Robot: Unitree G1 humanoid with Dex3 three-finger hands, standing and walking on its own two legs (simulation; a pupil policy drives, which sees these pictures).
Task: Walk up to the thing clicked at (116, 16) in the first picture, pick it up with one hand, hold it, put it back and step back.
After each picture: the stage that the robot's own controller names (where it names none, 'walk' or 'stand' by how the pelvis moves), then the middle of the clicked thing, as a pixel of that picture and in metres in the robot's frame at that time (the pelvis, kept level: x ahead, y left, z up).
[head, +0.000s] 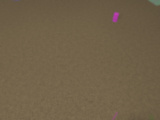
stand; (115, 17) +1.99 -0.58 -0.72
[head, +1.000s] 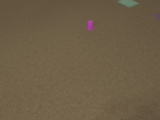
walk; (90, 25) +1.92 -0.09 -0.69
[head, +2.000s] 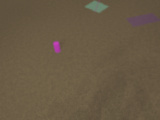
walk; (56, 47) +1.33 +0.30 -0.72
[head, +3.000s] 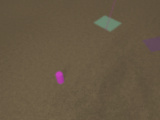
walk; (59, 77) +0.90 +0.25 -0.72
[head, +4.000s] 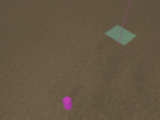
walk; (67, 103) +0.60 +0.14 -0.71
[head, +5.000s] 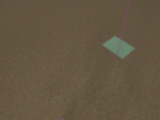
stand; out of the picture +0.42 +0.13 -0.71
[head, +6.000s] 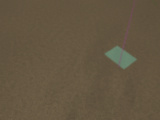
stand; out of the picture +0.38 +0.10 -0.72
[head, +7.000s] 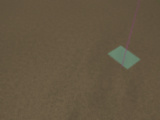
stand; out of the picture +0.39 +0.09 -0.72
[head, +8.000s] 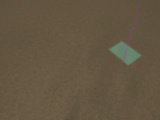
stand; out of the picture +0.40 +0.08 -0.72
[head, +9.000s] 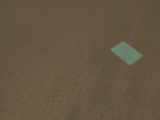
stand; out of the picture +0.40 +0.08 -0.72
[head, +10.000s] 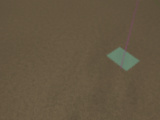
stand; out of the picture +0.37 +0.10 -0.73
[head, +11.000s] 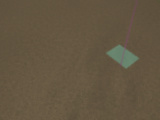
stand; out of the picture +0.37 +0.10 -0.73
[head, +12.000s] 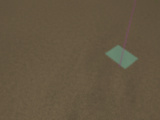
stand; out of the picture +0.36 +0.10 -0.73
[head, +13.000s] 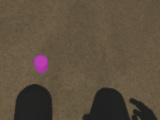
go down; (41, 64) +0.44 +0.15 -0.37
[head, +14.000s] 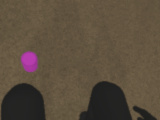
go down; (30, 62) +0.45 +0.17 -0.31
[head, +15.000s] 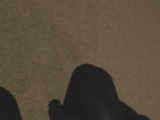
close in; out of the picture +0.44 +0.22 -0.22
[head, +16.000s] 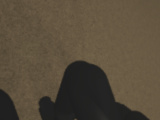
close; out of the picture +0.44 +0.24 -0.22
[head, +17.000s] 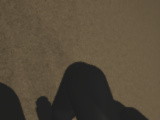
lift; out of the picture +0.41 +0.21 -0.23
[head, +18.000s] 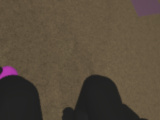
lift; (8, 77) +0.36 +0.19 -0.27
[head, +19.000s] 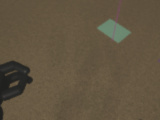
hold; out of the picture +0.33 +0.11 -0.60
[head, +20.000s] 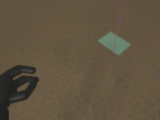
go down; out of the picture +0.31 +0.11 -0.68
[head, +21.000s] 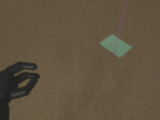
stand; out of the picture +0.31 +0.10 -0.68
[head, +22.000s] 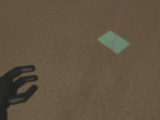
stand; out of the picture +0.32 +0.10 -0.67
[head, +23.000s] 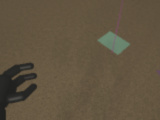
stand; out of the picture +0.31 +0.11 -0.68
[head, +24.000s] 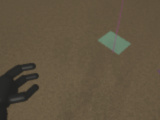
stand; out of the picture +0.31 +0.11 -0.68
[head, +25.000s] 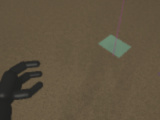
stand; out of the picture +0.31 +0.11 -0.68
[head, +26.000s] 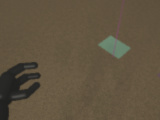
stand; out of the picture +0.30 +0.11 -0.69
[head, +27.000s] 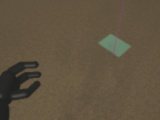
stand; out of the picture +0.31 +0.11 -0.68
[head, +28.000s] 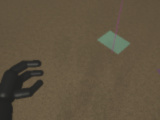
stand; out of the picture +0.31 +0.11 -0.67
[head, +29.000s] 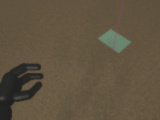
stand; out of the picture +0.30 +0.11 -0.67
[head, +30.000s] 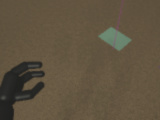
stand; out of the picture +0.31 +0.11 -0.66
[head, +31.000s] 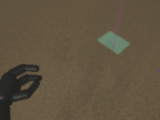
stand; out of the picture +0.31 +0.11 -0.68
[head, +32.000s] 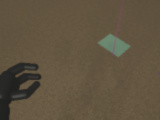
stand; out of the picture +0.31 +0.11 -0.68
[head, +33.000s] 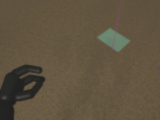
stand; out of the picture +0.31 +0.11 -0.67
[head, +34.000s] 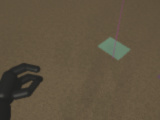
stand; out of the picture +0.30 +0.11 -0.69
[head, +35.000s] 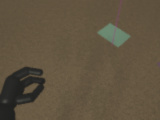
stand; out of the picture +0.32 +0.11 -0.66
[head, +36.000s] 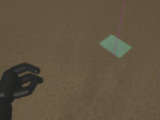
hold; out of the picture +0.30 +0.11 -0.68
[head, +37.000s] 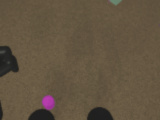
crouch; (48, 102) +0.35 +0.12 -0.50
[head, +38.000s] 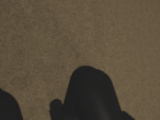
lower; out of the picture +0.36 +0.19 -0.23
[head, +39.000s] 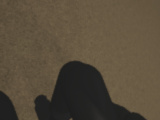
lower; out of the picture +0.36 +0.20 -0.23
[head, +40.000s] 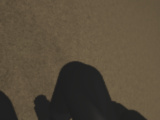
lower; out of the picture +0.36 +0.20 -0.23
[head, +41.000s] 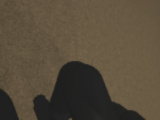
lower; out of the picture +0.37 +0.20 -0.23
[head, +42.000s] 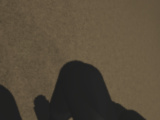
lower; out of the picture +0.37 +0.20 -0.23
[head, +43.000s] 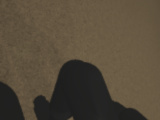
withdraw; out of the picture +0.37 +0.20 -0.22
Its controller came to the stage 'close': yes
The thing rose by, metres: 0.00
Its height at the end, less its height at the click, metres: +0.00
